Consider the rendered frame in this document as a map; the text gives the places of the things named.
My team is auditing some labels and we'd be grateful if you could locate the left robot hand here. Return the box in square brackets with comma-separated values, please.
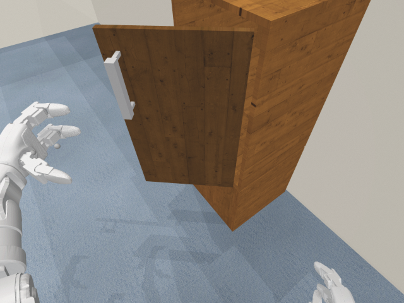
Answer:
[0, 102, 81, 184]

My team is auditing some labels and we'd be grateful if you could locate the left robot forearm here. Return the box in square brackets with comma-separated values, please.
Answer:
[0, 163, 27, 278]

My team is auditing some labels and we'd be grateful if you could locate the cupboard door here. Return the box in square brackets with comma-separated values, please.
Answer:
[92, 25, 254, 187]

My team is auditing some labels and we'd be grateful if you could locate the right robot hand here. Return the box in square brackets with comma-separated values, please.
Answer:
[309, 261, 355, 303]

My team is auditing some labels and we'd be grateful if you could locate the handle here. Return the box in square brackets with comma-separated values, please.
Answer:
[104, 51, 135, 120]

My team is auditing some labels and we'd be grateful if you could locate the robot left upper arm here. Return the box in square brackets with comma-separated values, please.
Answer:
[0, 273, 40, 303]

